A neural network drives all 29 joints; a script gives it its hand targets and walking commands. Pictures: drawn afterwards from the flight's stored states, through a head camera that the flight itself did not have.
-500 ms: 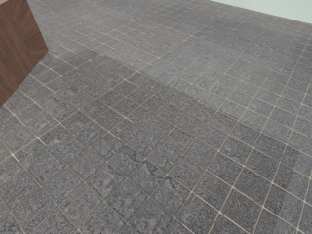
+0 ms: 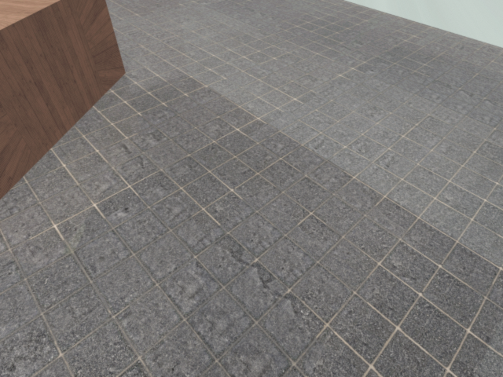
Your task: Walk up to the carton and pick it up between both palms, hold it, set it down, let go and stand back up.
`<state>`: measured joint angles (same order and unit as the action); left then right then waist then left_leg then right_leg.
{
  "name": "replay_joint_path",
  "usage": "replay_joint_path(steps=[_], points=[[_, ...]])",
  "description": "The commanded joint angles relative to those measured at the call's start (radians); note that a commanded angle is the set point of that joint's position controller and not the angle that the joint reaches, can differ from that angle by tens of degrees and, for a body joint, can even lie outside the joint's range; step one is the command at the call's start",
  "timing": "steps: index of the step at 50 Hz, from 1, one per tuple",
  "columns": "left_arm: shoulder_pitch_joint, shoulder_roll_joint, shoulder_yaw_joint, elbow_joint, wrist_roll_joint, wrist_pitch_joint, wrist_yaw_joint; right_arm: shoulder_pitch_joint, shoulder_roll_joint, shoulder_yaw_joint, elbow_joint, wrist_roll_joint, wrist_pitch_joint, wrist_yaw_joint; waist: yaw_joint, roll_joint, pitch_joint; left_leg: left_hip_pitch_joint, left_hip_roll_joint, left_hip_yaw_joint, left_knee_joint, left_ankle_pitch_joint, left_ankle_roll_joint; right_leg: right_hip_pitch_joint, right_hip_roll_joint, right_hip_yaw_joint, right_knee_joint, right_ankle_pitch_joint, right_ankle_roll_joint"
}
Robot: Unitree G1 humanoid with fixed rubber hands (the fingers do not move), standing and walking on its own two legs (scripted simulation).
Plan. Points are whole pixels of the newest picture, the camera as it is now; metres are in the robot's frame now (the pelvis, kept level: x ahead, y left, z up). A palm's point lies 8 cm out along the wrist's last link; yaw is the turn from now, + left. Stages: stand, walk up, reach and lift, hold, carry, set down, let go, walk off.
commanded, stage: walk up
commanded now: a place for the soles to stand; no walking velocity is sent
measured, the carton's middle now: out of the picture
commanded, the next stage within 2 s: none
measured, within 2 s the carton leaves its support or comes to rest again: neither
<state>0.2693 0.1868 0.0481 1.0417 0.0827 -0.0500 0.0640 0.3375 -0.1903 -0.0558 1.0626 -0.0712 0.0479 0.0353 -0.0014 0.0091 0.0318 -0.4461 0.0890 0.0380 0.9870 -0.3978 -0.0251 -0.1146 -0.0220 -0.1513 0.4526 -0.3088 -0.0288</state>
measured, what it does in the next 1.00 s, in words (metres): walks ahead, turning left: left foot, then right foot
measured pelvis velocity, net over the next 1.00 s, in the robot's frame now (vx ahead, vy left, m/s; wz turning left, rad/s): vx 0.49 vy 0.20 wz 0.70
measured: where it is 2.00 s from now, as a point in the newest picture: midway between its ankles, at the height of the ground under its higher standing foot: (139, 232)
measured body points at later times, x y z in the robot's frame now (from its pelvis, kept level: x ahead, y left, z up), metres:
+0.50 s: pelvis +0.19 +0.13 -0.01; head +0.19 +0.17 +0.43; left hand +0.22 +0.41 -0.15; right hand +0.28 -0.10 -0.15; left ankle +0.13 +0.23 -0.74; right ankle +0.31 +0.03 -0.68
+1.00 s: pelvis +0.49 +0.20 -0.01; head +0.49 +0.22 +0.44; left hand +0.32 +0.41 -0.14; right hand +0.74 +0.06 -0.13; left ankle +0.44 +0.35 -0.68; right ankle +0.50 +0.11 -0.74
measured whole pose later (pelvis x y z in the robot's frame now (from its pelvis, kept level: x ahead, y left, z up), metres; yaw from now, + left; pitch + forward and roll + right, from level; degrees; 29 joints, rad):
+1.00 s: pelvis +0.49 +0.20 -0.01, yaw +40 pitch -3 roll -2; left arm 0.44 0.24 0.03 0.79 0.06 -0.08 -0.01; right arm 0.25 -0.30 -0.05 0.79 -0.04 0.01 0.05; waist 0.05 0.04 0.07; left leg -0.56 0.11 0.00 1.06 -0.25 -0.01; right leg -0.09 -0.01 -0.26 0.49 -0.35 -0.04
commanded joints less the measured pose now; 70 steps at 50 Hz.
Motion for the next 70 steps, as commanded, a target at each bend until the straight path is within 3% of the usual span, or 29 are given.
replay_joint_path(steps=[1,3,9,12,13,14,15,19,23,29,32,33,34,35,36,37,40,42,49,53,57,58,59,60,61,62,64,66,70], points=[[-0.041,0.212,0.06,-0.07,0.004,-0.028,0.002,-0.052,-0.104,-0.041,-0.115,-0.002,-0.008,0.039,0.004,-0.092,0.095,-0.215,0.129,-0.059,0.088,0.041,-0.013,-0.003,-0.432,0.283,-0.292,-0.317,-0.216],[-0.077,0.233,0.061,-0.076,0.008,-0.027,-0.011,-0.108,-0.103,-0.036,-0.146,0.025,-0.002,0.053,0.006,-0.196,0.142,-0.212,0.159,-0.059,-0.012,0.031,0.003,-0.006,-0.425,0.201,-0.302,-0.333,-0.208],[-0.077,0.276,0.069,-0.095,0.006,-0.018,-0.038,-0.06,-0.112,-0.035,-0.139,0.043,-0.034,0.057,0.005,-0.166,0.195,0.077,0.093,0.145,-0.214,0.072,0.045,-0.143,-0.344,-0.021,-0.223,-0.38,-0.187],[-0.117,0.243,0.044,-0.119,-0.009,-0.005,-0.06,0.163,-0.191,-0.061,-0.064,0.045,-0.066,0.022,-0.114,0.115,0.113,0.411,-0.03,0.169,-0.346,0.037,0.099,-0.322,-0.229,-0.129,0.267,-0.22,-0.149],[-0.154,0.155,0.015,-0.165,-0.019,-0.005,-0.085,0.289,-0.28,-0.086,-0.021,0.05,-0.079,-0.001,-0.179,0.414,0.095,0.44,0.062,-0.164,-0.574,-0.262,0.179,-0.43,-0.089,-0.187,0.729,-0.153,-0.074],[-0.17,0.13,-0.002,-0.264,-0.053,-0.008,-0.107,0.248,-0.373,-0.089,-0.047,0.044,-0.082,-0.01,-0.149,0.504,0.132,0.441,0.217,-0.744,-0.862,-0.481,0.309,-0.685,0.028,-0.011,0.846,-0.318,-0.011],[-0.201,0.172,0.006,-0.271,-0.056,-0.002,-0.109,0.179,-0.389,-0.085,-0.062,0.075,-0.073,-0.024,-0.132,0.379,0.166,0.43,0.29,-0.856,-0.94,-0.492,0.366,-0.728,-0.032,0.13,0.867,-0.313,-0.005],[-0.094,0.189,0.005,-0.214,-0.066,-0.051,-0.127,0.048,-0.306,-0.05,-0.13,0.03,-0.088,-0.069,-0.042,0.193,0.057,0.38,0.231,-0.464,-0.739,-0.06,0.299,-0.611,-0.111,0.159,0.825,-0.108,0.0],[-0.097,0.18,0.013,-0.257,-0.074,-0.031,-0.136,-0.046,-0.265,-0.032,-0.164,0.022,-0.109,-0.052,-0.001,0.155,0.092,0.128,0.124,-0.272,-0.764,-0.063,0.274,-0.443,-0.082,0.144,0.537,-0.02,0.027],[-0.109,0.157,0.024,-0.345,-0.05,-0.025,-0.131,-0.04,-0.282,-0.046,-0.184,0.038,-0.134,-0.028,0.003,0.067,0.061,0.04,0.096,-0.267,-0.726,-0.09,0.252,-0.247,-0.051,0.134,0.262,0.26,0.033],[0.04,0.17,0.045,-0.335,-0.029,-0.032,-0.111,-0.079,-0.279,-0.045,-0.212,0.041,-0.133,-0.021,0.06,0.025,0.044,-0.038,0.093,-0.29,-0.603,-0.105,0.219,-0.042,-0.044,0.139,0.25,0.229,0.02],[0.163,0.204,0.058,-0.316,-0.03,-0.04,-0.101,-0.091,-0.252,-0.034,-0.231,0.035,-0.131,-0.018,0.124,-0.054,0.002,-0.091,0.057,-0.259,-0.439,-0.016,0.188,0.101,-0.035,0.161,0.245,0.168,0.007],[0.313,0.271,0.071,-0.284,-0.019,-0.049,-0.082,-0.017,-0.171,-0.007,-0.232,0.028,-0.127,-0.012,0.169,-0.233,-0.105,-0.113,-0.05,-0.143,-0.089,-0.006,0.127,0.242,-0.134,0.327,0.13,-0.105,-0.015],[0.352,0.354,0.076,-0.286,0.01,-0.054,-0.066,0.098,-0.092,0.011,-0.255,0.032,-0.116,-0.012,0.133,-0.421,-0.177,-0.2,-0.178,-0.076,0.256,-0.186,0.066,0.286,-0.394,0.818,-0.164,-0.549,-0.03],[0.216,0.397,0.088,-0.321,-0.01,-0.037,-0.05,0.145,-0.156,-0.008,-0.268,0.029,-0.088,-0.024,0.052,-0.353,-0.087,-0.25,-0.14,-0.109,0.4,-0.136,0.046,0.161,-0.476,1.106,-0.373,-0.776,-0.084],[0.1,0.383,0.087,-0.342,-0.027,-0.029,-0.042,0.147,-0.198,-0.019,-0.256,0.019,-0.07,-0.027,0.017,-0.298,-0.001,-0.249,-0.076,-0.105,0.463,-0.057,0.04,0.065,-0.459,1.094,-0.424,-0.759,-0.107],[0.035,0.235,0.038,-0.366,-0.044,-0.039,-0.055,0.066,-0.212,-0.034,-0.241,0.011,-0.07,-0.02,0.01,-0.18,0.123,-0.164,0.026,-0.151,0.386,0.108,0.035,-0.118,-0.296,0.509,-0.27,-0.267,-0.039],[0.049,0.181,0.021,-0.35,-0.029,-0.049,-0.073,0.088,-0.152,-0.011,-0.262,0.033,-0.067,-0.006,-0.012,-0.195,0.088,-0.097,0.037,-0.139,0.285,0.136,0.034,-0.106,-0.255,0.308,-0.215,-0.045,-0.031],[0.232,0.198,0.023,-0.333,-0.02,-0.054,-0.07,-0.18,-0.122,0.012,-0.395,0.033,-0.056,0.024,0.071,-0.093,0.13,-0.285,0.061,-0.03,-0.029,0.164,0.005,0.065,-0.331,0.144,-0.213,0.337,-0.156],[0.256,0.249,0.029,-0.333,-0.032,-0.034,-0.058,-0.231,-0.113,0.016,-0.425,0.026,-0.069,0.036,0.088,-0.052,0.079,-0.173,0.015,0.066,-0.235,0.234,0.038,0.125,-0.305,0.029,-0.202,0.398,-0.121],[0.198,0.288,0.029,-0.344,-0.034,-0.011,-0.056,-0.113,-0.147,-0.015,-0.413,0.02,-0.082,0.025,0.014,-0.049,0.059,0.087,-0.03,0.108,-0.302,0.198,0.1,-0.006,-0.3,-0.065,-0.051,0.315,-0.149],[0.17,0.288,0.021,-0.349,-0.032,-0.005,-0.059,-0.007,-0.173,-0.033,-0.386,0.016,-0.09,0.014,-0.048,-0.005,0.017,0.233,-0.064,0.113,-0.355,0.211,0.122,-0.068,-0.275,-0.108,0.104,0.343,-0.143],[0.186,0.246,0.001,-0.352,-0.037,-0.001,-0.063,0.146,-0.226,-0.059,-0.337,0.005,-0.099,-0.005,-0.119,0.133,-0.072,0.454,-0.088,0.031,-0.387,0.162,0.171,-0.186,-0.202,-0.154,0.41,0.361,-0.1],[0.237,0.208,-0.015,-0.381,-0.037,0.001,-0.073,0.27,-0.33,-0.08,-0.322,0.004,-0.102,-0.025,-0.171,0.274,-0.181,0.65,0.107,-0.354,-0.435,-0.05,0.276,-0.376,-0.107,-0.137,0.74,0.191,-0.043],[0.268,0.222,-0.006,-0.416,-0.065,0.009,-0.085,0.252,-0.399,-0.097,-0.342,0.022,-0.099,-0.042,-0.157,0.311,-0.242,0.786,0.292,-0.843,-0.614,-0.119,0.416,-0.591,0.041,-0.022,0.894,-0.222,0.011],[0.217,0.26,0.006,-0.423,-0.066,0.02,-0.085,0.211,-0.376,-0.087,-0.326,0.042,-0.088,-0.059,-0.157,0.233,-0.226,0.824,0.334,-0.949,-0.672,-0.196,0.466,-0.688,0.001,0.12,0.954,-0.228,0.018],[0.095,0.278,0.012,-0.44,-0.057,0.0,-0.094,0.154,-0.309,-0.054,-0.353,0.054,-0.087,-0.088,-0.13,0.083,-0.128,0.672,0.295,-0.679,-0.667,0.161,0.371,-0.709,-0.059,0.18,1.034,-0.128,0.005],[0.135,0.199,0.004,-0.429,-0.054,-0.006,-0.111,0.053,-0.26,-0.036,-0.371,0.04,-0.096,-0.091,-0.055,0.066,-0.032,0.398,0.219,-0.44,-0.644,0.342,0.278,-0.565,-0.098,0.172,0.902,-0.064,0.007],[0.139,0.153,0.0,-0.432,-0.058,0.006,-0.133,-0.061,-0.232,-0.021,-0.375,0.039,-0.134,-0.063,0.019,0.095,0.026,0.089,0.107,-0.307,-0.685,0.231,0.28,-0.39,-0.106,0.139,0.655,-0.024,0.043]])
